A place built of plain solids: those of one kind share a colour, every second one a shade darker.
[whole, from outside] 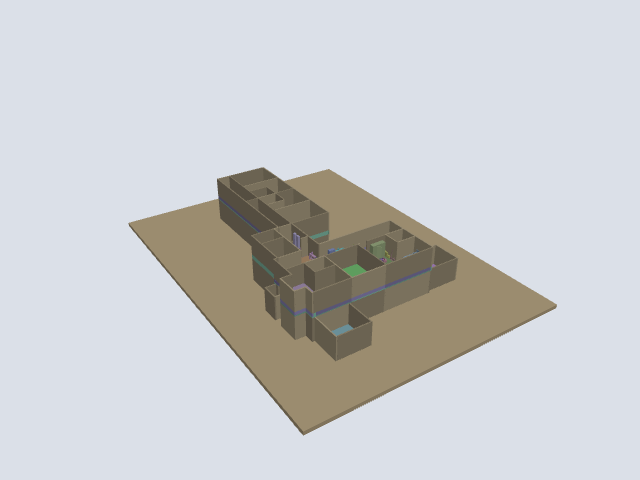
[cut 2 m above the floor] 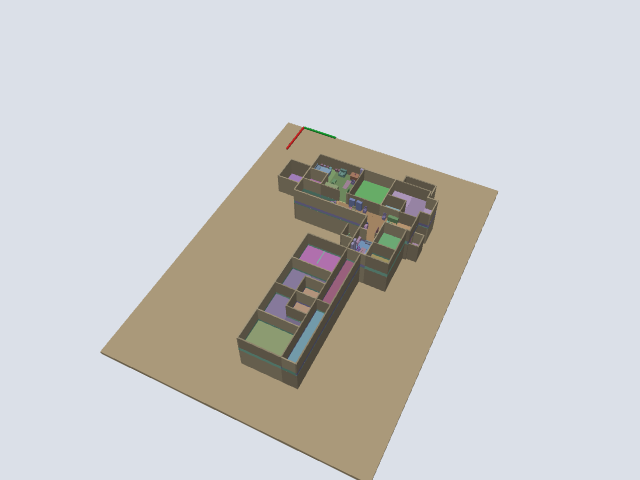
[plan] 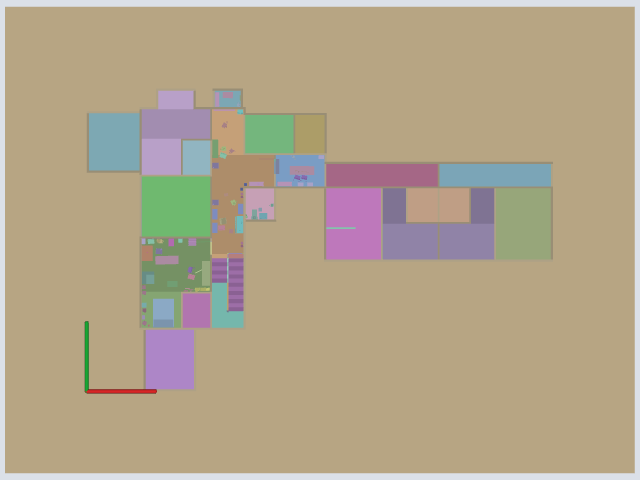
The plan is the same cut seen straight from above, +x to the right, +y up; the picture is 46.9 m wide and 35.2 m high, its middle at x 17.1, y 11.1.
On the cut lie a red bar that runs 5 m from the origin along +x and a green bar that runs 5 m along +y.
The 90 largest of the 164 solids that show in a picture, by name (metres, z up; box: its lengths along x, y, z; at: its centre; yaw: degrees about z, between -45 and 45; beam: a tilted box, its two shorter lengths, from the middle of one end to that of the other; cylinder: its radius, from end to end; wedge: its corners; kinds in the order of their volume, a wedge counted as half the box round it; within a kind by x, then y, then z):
{
 "under_1": {"box": [46.19, 34.21, 0.5], "at": [17.09, 11.11, -0.33]},
 "wall_1": {"box": [0.16, 4.2, 3.29], "at": [0.08, 18.29, 1.35]},
 "wall_2": {"box": [4.02, 0.16, 3.29], "at": [2.01, 16.11, 1.35]},
 "wall_3": {"box": [4.02, 0.16, 3.29], "at": [2.01, 20.47, 1.35]},
 "wall_4": {"box": [0.16, 6.55, 3.29], "at": [3.94, 7.95, 1.35]},
 "wall_5": {"box": [0.16, 6.55, 2.57], "at": [3.94, 7.95, 4.84]},
 "wall_6": {"box": [0.16, 4.41, 3.29], "at": [3.94, 13.55, 1.35]},
 "wall_7": {"box": [0.16, 4.41, 2.57], "at": [3.94, 13.55, 4.84]},
 "wall_8": {"box": [0.16, 4.8, 2.57], "at": [3.94, 18.29, 4.84]},
 "wall_9": {"box": [0.13, 4.2, 3.29], "at": [3.96, 18.29, 1.35]},
 "wall_10": {"box": [0.16, 4.35, 3.29], "at": [4.24, 2.33, 1.35]},
 "wall_11": {"box": [3.87, 0.16, 3.29], "at": [6.09, 0.08, 1.35]},
 "wall_12": {"box": [5.32, 0.13, 2.57], "at": [6.52, 11.29, 4.84]},
 "wall_13": {"box": [5.32, 0.13, 2.57], "at": [6.52, 15.82, 4.84]},
 "wall_14": {"box": [2.91, 0.16, 3.29], "at": [6.54, 22.13, 1.35]},
 "wall_15": {"box": [2.91, 0.16, 2.57], "at": [6.54, 22.13, 4.84]},
 "wall_16": {"box": [7.79, 0.16, 2.57], "at": [7.75, 4.59, 4.84]},
 "wall_17": {"box": [0.16, 4.35, 3.29], "at": [7.95, 2.33, 1.35]},
 "wall_18": {"box": [0.13, 4.41, 2.57], "at": [9.12, 13.55, 4.84]},
 "wall_19": {"box": [3.82, 0.16, 2.57], "at": [9.74, 20.77, 4.84]},
 "wall_20": {"box": [2.23, 0.16, 3.29], "at": [10.34, 22.13, 1.35]},
 "wall_21": {"box": [0.16, 7.77, 3.29], "at": [11.57, 8.55, 1.35]},
 "wall_22": {"box": [0.16, 10.2, 2.57], "at": [11.57, 9.77, 4.84]},
 "wall_23": {"box": [2.4, 0.16, 3.29], "at": [12.69, 12.52, 1.35]},
 "wall_24": {"box": [0.16, 2.27, 3.29], "at": [13.81, 13.73, 1.35]},
 "wall_25": {"box": [6.1, 0.13, 2.57], "at": [14.54, 17.39, 4.84]},
 "wall_26": {"box": [6.1, 0.16, 3.29], "at": [14.54, 20.34, 1.35]},
 "wall_27": {"box": [6.1, 0.16, 2.57], "at": [14.54, 20.34, 4.84]},
 "wall_28": {"box": [0.16, 2.24, 3.29], "at": [17.48, 10.79, 1.35]},
 "wall_29": {"box": [0.16, 5.2, 2.57], "at": [17.48, 12.27, 4.84]},
 "wall_30": {"box": [0.16, 2.8, 3.29], "at": [17.51, 18.86, 1.35]},
 "wall_31": {"box": [0.13, 5.23, 2.57], "at": [21.64, 12.29, 4.84]},
 "wall_32": {"box": [22.7, 0.13, 2.57], "at": [22.84, 14.96, 4.84]},
 "wall_33": {"box": [16.79, 0.16, 2.57], "at": [25.8, 9.59, 4.84]},
 "wall_34": {"box": [4.77, 0.13, 2.57], "at": [25.8, 12.36, 4.84]},
 "wall_35": {"box": [16.76, 0.16, 3.29], "at": [25.81, 16.76, 1.35]},
 "wall_36": {"box": [16.76, 0.16, 2.57], "at": [25.81, 16.76, 4.84]},
 "wall_37": {"box": [0.13, 5.23, 2.57], "at": [29.95, 12.29, 4.84]},
 "wall_38": {"box": [0.16, 5.23, 3.29], "at": [34.11, 12.29, 1.35]},
 "wall_39": {"box": [0.16, 5.23, 2.57], "at": [34.11, 12.29, 4.84]},
 "stair_1": {"box": [1.1, 1.8, 2.92], "at": [9.73, 8.87, 1.16]},
 "stair_2": {"box": [1.1, 1.5, 3.07], "at": [9.73, 9.02, 1.24]},
 "stair_3": {"box": [1.1, 1.2, 3.23], "at": [9.73, 9.17, 1.31]},
 "stair_4": {"box": [1.1, 0.9, 3.39], "at": [9.73, 9.32, 1.39]},
 "stair_5": {"box": [1.1, 0.6, 3.54], "at": [9.73, 9.47, 1.47]},
 "stair_6": {"box": [1.1, 0.3, 3.7], "at": [9.73, 9.62, 1.55]},
 "stair_7": {"box": [1.1, 0.6, 2.44], "at": [10.94, 6.17, 0.92]},
 "stair_8": {"box": [1.1, 0.9, 2.29], "at": [10.94, 6.32, 0.84]},
 "stair_9": {"box": [1.1, 1.2, 2.13], "at": [10.94, 6.47, 0.77]},
 "stair_10": {"box": [1.1, 1.5, 1.97], "at": [10.94, 6.62, 0.69]},
 "stair_11": {"box": [1.1, 1.8, 1.82], "at": [10.94, 6.77, 0.61]},
 "stair_12": {"box": [1.1, 2.1, 1.66], "at": [10.94, 6.92, 0.53]},
 "stair_13": {"box": [1.1, 2.4, 1.5], "at": [10.94, 7.07, 0.45]},
 "stair_14": {"box": [1.1, 2.7, 1.35], "at": [10.94, 7.22, 0.37]},
 "stair_15": {"box": [1.1, 3.0, 1.19], "at": [10.94, 7.37, 0.29]},
 "stair_16": {"box": [1.1, 3.3, 1.03], "at": [10.94, 7.52, 0.22]},
 "stair_17": {"box": [1.1, 3.6, 0.88], "at": [10.94, 7.67, 0.14]},
 "stair_18": {"box": [1.1, 3.9, 0.72], "at": [10.94, 7.82, 0.06]},
 "stair_landing_1": {"box": [1.1, 3.3, 2.76], "at": [9.73, 6.32, 1.08]},
 "stair_landing_2": {"box": [1.21, 1.2, 2.76], "at": [10.89, 5.27, 1.08]},
 "upper_floor_landing_1": {"box": [2.31, 4.96, 0.42], "at": [10.34, 12.55, 3.35]},
 "upper_floor_landing_2": {"box": [2.31, 3.36, 0.42], "at": [10.34, 19.01, 3.35]},
 "upper_floor_landing_3": {"box": [4.55, 2.3, 0.42], "at": [11.46, 16.18, 3.35]},
 "floor_conservatory_1": {"box": [3.73, 4.2, 0.76], "at": [2.02, 18.29, -0.12]},
 "floor_kitchen_1": {"box": [3.55, 4.38, 0.76], "at": [6.09, 2.35, -0.12]},
 "upper_floor_bed_back_1": {"box": [2.88, 2.63, 0.42], "at": [5.46, 5.99, 3.35]},
 "upper_floor_bed_back_2": {"box": [5.03, 3.92, 0.42], "at": [6.54, 9.26, 3.35]},
 "upper_floor_bed_mid_1": {"box": [5.03, 4.41, 0.42], "at": [6.54, 13.55, 3.35]},
 "upper_floor_bed_front_1": {"box": [2.88, 2.63, 0.42], "at": [5.46, 17.2, 3.35]},
 "upper_floor_bed_front_2": {"box": [5.03, 2.17, 0.42], "at": [6.54, 19.61, 3.35]},
 "upper_floor_bed_front_3": {"box": [2.59, 1.36, 0.42], "at": [6.54, 21.37, 3.35]},
 "floor_hall_1": {"box": [2.31, 5.26, 0.76], "at": [10.34, 12.4, -0.12]},
 "upper_floor_sluice_1": {"box": [3.53, 2.8, 0.42], "at": [13.38, 18.86, 3.35]},
 "floor_wc_1": {"box": [2.11, 2.3, 0.76], "at": [12.68, 13.75, -0.12]},
 "upper_floor_room_1": {"box": [4.02, 2.62, 0.16], "at": [23.72, 10.98, 3.21]},
 "upper_floor_room_2": {"box": [4.02, 2.62, 0.16], "at": [27.87, 10.98, 3.21]},
 "upper_floor_assist_1": {"box": [4.02, 5.23, 0.16], "at": [19.57, 12.29, 3.21]},
 "upper_floor_escape_1": {"box": [4.02, 5.23, 0.16], "at": [32.02, 12.29, 3.21]},
 "wall_band_1": {"box": [16.79, 0.16, 0.57], "at": [25.8, 9.59, 3.27]},
 "wall_band_2": {"box": [16.76, 0.16, 0.57], "at": [25.81, 16.76, 3.27]},
 "wall_foot_1": {"box": [22.7, 0.13, 0.43], "at": [22.84, 14.96, 3.35]},
 "wall_foot_2": {"box": [16.76, 0.16, 0.43], "at": [25.81, 16.76, 3.35]},
 "wardrobe_1": {"box": [0.6, 1.82, 2.0], "at": [8.74, 8.65, 4.56]},
 "upper_floor_corridor_1": {"box": [8.17, 1.65, 0.16], "at": [21.64, 15.86, 3.21]},
 "upper_floor_corridor1b_1": {"box": [8.17, 1.65, 0.16], "at": [29.95, 15.86, 3.21]},
 "upper_floor_ens_back_1": {"box": [2.02, 2.5, 0.42], "at": [8.04, 5.92, 3.35]},
 "upper_floor_ens_front_1": {"box": [2.02, 2.5, 0.42], "at": [8.04, 17.14, 3.35]},
 "floor_porch_1": {"box": [1.91, 1.23, 0.76], "at": [10.34, 21.43, -0.12]},
 "upper_floor_link_1": {"box": [3.57, 2.3, 0.16], "at": [15.64, 16.18, 3.21]},
 "double_bed_1": {"box": [1.55, 2.11, 0.4], "at": [5.62, 5.73, 4.06]}
}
